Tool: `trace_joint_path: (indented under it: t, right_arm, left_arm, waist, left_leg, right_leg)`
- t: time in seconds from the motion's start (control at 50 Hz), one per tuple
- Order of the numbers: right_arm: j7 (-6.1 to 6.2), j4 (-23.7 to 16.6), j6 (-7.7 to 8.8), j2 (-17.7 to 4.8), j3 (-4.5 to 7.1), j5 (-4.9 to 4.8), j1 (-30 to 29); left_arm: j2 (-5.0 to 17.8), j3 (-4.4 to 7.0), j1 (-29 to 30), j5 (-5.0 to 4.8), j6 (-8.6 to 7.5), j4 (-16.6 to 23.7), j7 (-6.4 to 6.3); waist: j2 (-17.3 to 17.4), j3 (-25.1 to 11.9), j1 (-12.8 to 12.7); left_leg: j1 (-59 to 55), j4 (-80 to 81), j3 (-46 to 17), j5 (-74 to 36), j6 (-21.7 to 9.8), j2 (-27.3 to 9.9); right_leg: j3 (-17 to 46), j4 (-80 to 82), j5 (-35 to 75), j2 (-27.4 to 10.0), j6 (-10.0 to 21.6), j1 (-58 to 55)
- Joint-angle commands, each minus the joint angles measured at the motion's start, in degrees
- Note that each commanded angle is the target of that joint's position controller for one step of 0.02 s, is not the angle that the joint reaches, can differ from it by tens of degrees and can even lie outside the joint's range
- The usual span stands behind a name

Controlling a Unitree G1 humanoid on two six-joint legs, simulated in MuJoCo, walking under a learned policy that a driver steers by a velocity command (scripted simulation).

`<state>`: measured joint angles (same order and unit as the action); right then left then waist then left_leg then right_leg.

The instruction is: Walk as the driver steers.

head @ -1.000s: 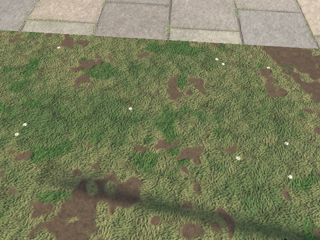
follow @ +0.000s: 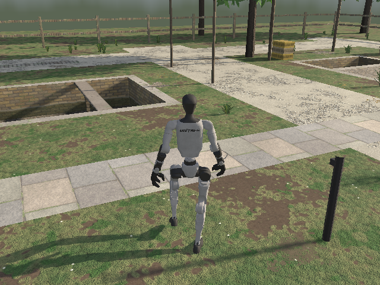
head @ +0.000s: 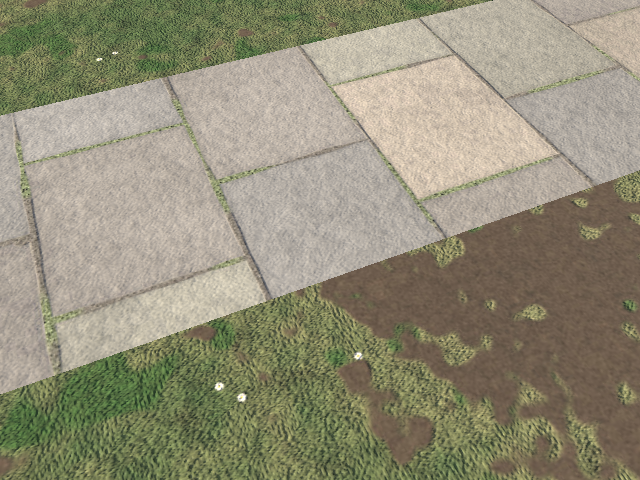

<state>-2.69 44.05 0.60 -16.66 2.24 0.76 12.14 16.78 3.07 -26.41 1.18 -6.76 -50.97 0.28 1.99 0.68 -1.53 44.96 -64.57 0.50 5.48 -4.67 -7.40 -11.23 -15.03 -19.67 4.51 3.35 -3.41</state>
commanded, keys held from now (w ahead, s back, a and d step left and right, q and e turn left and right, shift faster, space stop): w+q+shift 1.00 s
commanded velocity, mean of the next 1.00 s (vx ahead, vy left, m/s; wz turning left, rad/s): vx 1.00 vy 0.00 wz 0.92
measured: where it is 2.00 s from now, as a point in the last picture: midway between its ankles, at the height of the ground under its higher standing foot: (98, 237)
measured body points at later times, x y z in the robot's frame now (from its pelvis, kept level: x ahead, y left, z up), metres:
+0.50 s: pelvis +0.48 +0.08 +0.00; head +0.51 +0.10 +0.45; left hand +0.66 +0.37 -0.05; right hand +0.58 -0.20 -0.12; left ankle +0.33 +0.06 -0.73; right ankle +0.76 -0.01 -0.67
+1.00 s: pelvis +0.89 +0.29 -0.02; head +0.90 +0.32 +0.42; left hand +0.62 +0.38 -0.15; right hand +1.23 +0.41 -0.06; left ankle +0.96 +0.48 -0.70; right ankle +0.82 +0.04 -0.72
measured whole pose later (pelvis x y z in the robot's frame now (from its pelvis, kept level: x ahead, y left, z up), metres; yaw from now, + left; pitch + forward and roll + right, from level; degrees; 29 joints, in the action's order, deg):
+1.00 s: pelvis +0.89 +0.29 -0.02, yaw +55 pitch +2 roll -2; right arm -5.6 31.8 -0.1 -17.9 0.5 1.8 -4.8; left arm 15.9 1.9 -30.9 1.8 -5.5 -51.6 -0.9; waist 2.3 2.1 -4.7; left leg 42.6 -45.3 8.4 3.7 -9.8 -0.2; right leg -18.2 -13.5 -25.7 -0.5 -4.1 -15.1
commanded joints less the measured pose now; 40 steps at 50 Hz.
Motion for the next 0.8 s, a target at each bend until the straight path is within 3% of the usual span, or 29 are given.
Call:
trace_joint_path:
  t: [0.02, 0.04, 0.08, 0.1, 0.12, 0.14, 0.16, 0.18, 0.2, 0.22, 0.24, 0.26, 0.3, 0.32, 0.36, 0.38, 0.44, 0.5, 0.54, 0.56, 0.58, 0.6, 0.62, 0.64, 0.66, 0.68, 0.7, 0.74, 0.8]
  right_arm:
    - [-1.31, -4.63, 0.6, 0.35, -0.94, -0.33, -4.61]
    - [-1.71, -5.27, 0.73, 0.28, -1.14, -0.13, -6.34]
    - [-2.07, -4.94, 0.92, -1.28, -0.83, 0.01, -5.89]
    - [-1.92, -4.02, 0.83, -2.68, -0.46, -0.14, -2.54]
    - [-1.63, -2.38, 0.64, -4.73, 0.29, -0.23, 3.96]
    - [-1.09, 0.49, 0.43, -7.42, 1.61, -0.13, 14.69]
    - [-0.09, 4.08, 0.36, -10.5, 3.41, -0.01, 26.61]
    - [1.26, 4.72, 0.09, -12.48, 4.75, -0.94, 25.07]
    - [1.58, 2.79, -0.82, -17.91, 5.65, 0.69, 17.03]
    - [1.75, -0.11, -0.89, -18.71, 6.29, 0.28, 15.42]
    - [2.28, 0.02, -0.59, -14.55, 5.56, 0.34, 14.52]
    - [2.37, 0.87, -0.2, -11.07, 4.69, 0.21, 12.81]
    - [2.72, 0.39, 1.54, -9.06, 3.71, -0.32, 10.02]
    - [2.64, 0.19, 2.31, -8.31, 3.28, -0.52, 9.4]
    - [2.4, -0.52, 3.58, -9.63, 3.51, -0.76, 9.0]
    - [2.44, -0.58, 3.81, -9.61, 3.59, -0.71, 9.49]
    - [1.95, -0.24, 3.71, -10.43, 4.35, -1.25, 12.14]
    - [2.05, -0.19, 3.54, -11.53, 5.03, -1.13, 13.35]
    - [2.48, -0.95, 3.62, -13.19, 5.5, -0.84, 11.29]
    - [2.34, -1.34, 3.72, -15.16, 5.85, -0.3, 9.6]
    - [2.04, -2.36, 4.13, -15.35, 5.79, 0.06, 5.56]
    - [2.08, -4.12, 4.87, -7.6, 3.72, 0.44, 4.52]
    - [1.8, -8.08, 4.7, -0.71, 1.39, -2.94, 12.72]
    - [2.52, -6.09, 3.54, -5.77, 1.25, -1.03, 10.19]
    - [2.09, -5.88, 2.86, -8.26, 1.83, 0.38, 4.82]
    - [1.31, -6.14, 2.31, -8.3, 1.94, 0.88, 2.26]
    - [0.3, -7.41, 1.72, -7.16, 1.72, 1.56, -0.56]
    - [-1.04, -9.22, 0.1, -3.81, 0.66, 1.67, -1.99]
    - [-1.76, -12.83, -0.98, -2.89, -0.28, 1.56, -6.67]
  left_arm:
    - [2.57, -0.3, 7.52, -0.34, -2.01, 4.19, -0.2]
    - [3.82, -0.19, 7.13, -0.59, -2.13, 4.0, -0.54]
    - [6.73, 0.18, 4.93, -0.78, -1.96, 3.62, -1.48]
    - [8.74, 0.68, 5.19, -0.46, -1.21, 3.96, -2.19]
    - [10.89, 1.31, 6.81, 0.04, -0.16, 4.74, -2.88]
    - [12.57, 1.91, 9.85, 0.57, 1.1, 5.84, -3.21]
    - [13.15, 2.21, 13.07, 0.96, 2.17, 7.01, -2.97]
    - [8.11, 1.22, 13.98, 1.2, 2.3, 6.45, -1.44]
    - [0.51, -1.09, 8.29, 1.1, 1.1, 12.38, -0.77]
    - [2.51, -1.84, 10.3, 1.07, -0.55, 15.89, -0.81]
    - [4.85, -1.81, 14.3, 1.27, -1.6, 16.13, -0.7]
    - [5.24, -1.79, 15.22, 1.36, -1.71, 15.81, -0.61]
    - [4.07, -2.45, 15.11, 2.96, 0.7, 15.98, -0.53]
    - [3.5, -2.73, 15.08, 3.18, 2.15, 16.11, -0.43]
    - [2.9, -3.27, 20.61, 2.99, 3.29, 18.94, 0.03]
    - [2.47, -3.6, 24.5, 2.44, 3.22, 20.58, 0.38]
    - [0.94, -4.37, 30.51, 0.9, 2.81, 22.32, 0.97]
    - [2.51, -3.98, 32.53, 0.27, 2.3, 23.3, 0.69]
    - [5.61, -2.67, 26.47, 0.23, 1.98, 21.6, -0.1]
    - [8.68, -1.25, 18.15, -0.11, 1.74, 19.51, -0.85]
    - [11.15, 0.13, 5.05, -0.17, 1.57, 16.48, -1.86]
    - [14.81, 1.64, -7.49, 1.44, 1.38, 14.45, -3.15]
    - [19.25, 2.42, -0.76, 3.32, 1.51, 15.62, -2.69]
    - [14.15, 2.57, 6.71, 2.71, 2.08, 16.97, -2.21]
    - [8.6, 1.23, 10.2, 2.04, 2.36, 17.12, -2.03]
    - [6.08, 0.64, 10.02, 1.97, 2.46, 15.42, -1.76]
    - [5.48, 0.37, 7.92, 1.83, 2.18, 13.14, -1.82]
    - [3.33, -0.14, 4.83, 0.94, 1.05, 9.24, -1.23]
    - [3.39, -0.16, 5.15, 0.11, -0.35, 7.44, -0.15]
  waist:
    - [-3.81, 7.4, 3.39]
    - [-3.45, 7.62, 3.32]
    - [-4.43, 4.86, 3.9]
    - [-6.6, 2.36, 5.94]
    - [-8.54, -1.61, 9.86]
    - [-9.37, -6.41, 15.49]
    - [-7.24, -10.48, 20.86]
    - [1.76, -5.83, 18.21]
    - [15.72, -7.41, 5.93]
    - [8.86, -15.17, 7.75]
    - [-0.66, -7.62, 6.98]
    - [-6.57, -1.46, 3.74]
    - [-7.98, 2.45, -0.27]
    - [-7.65, 3.27, -1.32]
    - [-6.17, 5.07, -0.51]
    - [-5.12, 6.06, 0.72]
    - [-1.39, 3.84, 5.17]
    - [1.17, 1.59, 6.99]
    - [1.53, -2.6, 3.84]
    - [1.18, -7.94, -0.83]
    - [0.62, -13.6, -8.62]
    - [-7.49, -21.21, -12.15]
    - [-29.44, -27.99, -2.21]
    - [-19.25, -20.5, -2.18]
    - [-10.65, -12.21, -2.78]
    - [-4.58, -6.98, -2.36]
    - [-4.36, -4.06, -1.94]
    - [-6.69, -0.34, -0.15]
    - [-6.46, 1.83, 1.82]
  left_leg:
    - [-6.52, 11.54, 4.54, -10.08, -1.53, 0.93]
    - [-9.42, 16.48, 6.43, -12.62, -2.53, 2.07]
    - [-15.16, 21.12, 11.15, -14.25, -4.3, 7.24]
    - [-18.74, 21.54, 12.23, -11.27, -4.98, 9.55]
    - [-25.42, 21.25, 12.21, -7.17, -5.82, 11.67]
    - [-36.29, 20.53, 10.77, -2.73, -7.21, 13.34]
    - [-49.42, 24.17, 6.13, 1.94, -9.48, 13.25]
    - [-52.98, 27.55, -0.49, 5.17, -11.81, 10.36]
    - [-63.35, 30.47, -27.86, -0.07, -20.73, -0.57]
    - [-66.69, 45.23, -46.11, 15.75, -24.82, -6.12]
    - [-58.88, 51.95, -47.07, 22.5, -21.25, -6.52]
    - [-48.66, 52.67, -41.98, 20.16, -18.08, -4.8]
    - [-33.88, 52.43, -32.13, 11.04, -16.28, 0.4]
    - [-28.4, 53.08, -28.42, 9.49, -15.93, 2.65]
    - [-21.51, 55.59, -23.05, 4.69, -15.38, 6.35]
    - [-20.1, 56.11, -21.53, 1.09, -14.61, 7.66]
    - [-25.35, 53.96, -19.61, -10.92, -10.73, 9.81]
    - [-34.45, 50.32, -22.17, -19.04, -8.65, 7.41]
    - [-38.1, 42.3, -23.36, -30.54, -6.06, 7.2]
    - [-38.82, 32.3, -23.0, -35.97, -4.75, 7.51]
    - [-33.12, 17.89, -21.49, -33.33, -3.55, 9.22]
    - [-23.35, -2.37, -17.39, -7.29, -3.62, 12.3]
    - [-7.38, -17.05, -10.74, 23.88, -1.61, 17.57]
    - [0.06, -20.69, -8.51, 17.38, -2.62, 11.8]
    - [0.64, -18.05, -6.77, 12.44, -2.31, 8.85]
    - [-0.71, -15.42, -5.9, 10.54, -1.92, 6.79]
    - [-1.3, -13.42, -6.2, 10.46, -1.71, 4.93]
    - [-0.39, -12.53, -5.78, 10.21, -1.16, 2.68]
    - [1.79, -9.54, -4.17, 4.85, -0.6, 1.6]
  right_leg:
    - [-2.89, 10.85, 35.73, -11.31, 0.21, 12.35]
    - [-4.15, 11.22, 41.21, -12.03, -0.27, 11.31]
    - [-5.35, 5.86, 65.15, -13.47, -1.9, 4.43]
    - [-5.32, 0.13, 75.98, -14.42, -2.5, 1.18]
    - [-4.73, -8.59, 84.17, -15.69, -2.75, -0.15]
    - [-3.68, -22.26, 87.27, -16.85, -2.35, 2.16]
    - [-2.11, -41.52, 78.5, -16.47, -1.5, 9.21]
    - [-1.6, -65.65, 25.31, -6.5, -1.76, 21.31]
    - [4.89, -85.59, -9.78, 0.7, -4.75, 46.3]
    - [15.75, -85.76, -6.78, -1.08, -3.41, 53.23]
    - [17.16, -79.43, -2.36, -4.34, -2.8, 54.66]
    - [16.76, -72.4, 0.77, -7.1, -2.87, 51.61]
    - [16.61, -65.19, 0.03, -10.08, -4.66, 44.59]
    - [15.97, -61.16, -0.82, -11.24, -5.72, 42.09]
    - [13.14, -49.32, 2.76, -12.06, -6.99, 38.79]
    - [12.05, -43.08, 7.84, -11.82, -7.4, 37.52]
    - [10.43, -26.74, 23.11, -8.54, -6.6, 32.73]
    - [11.47, -18.12, 25.38, -6.28, -5.18, 29.93]
    - [12.27, -14.52, 20.54, -3.55, -4.31, 20.18]
    - [12.46, -15.64, 14.58, -2.66, -3.73, 11.49]
    - [13.2, -16.98, 10.32, -5.17, -3.07, -2.21]
    - [26.18, -16.97, -11.27, -17.74, -1.9, -15.97]
    - [62.5, -1.41, -24.45, -33.2, 3.74, -23.84]
    - [64.62, 1.8, -36.69, -30.77, 5.84, -16.4]
    - [52.24, 0.38, -29.94, -27.37, 5.03, -8.31]
    - [42.69, -0.01, -17.67, -24.95, 4.14, -1.32]
    - [35.26, 0.43, -9.55, -22.74, 3.1, 2.84]
    - [26.09, 2.34, -0.29, -20.93, 1.47, 6.85]
    - [14.65, 5.49, 13.53, -20.24, 0.37, 9.88]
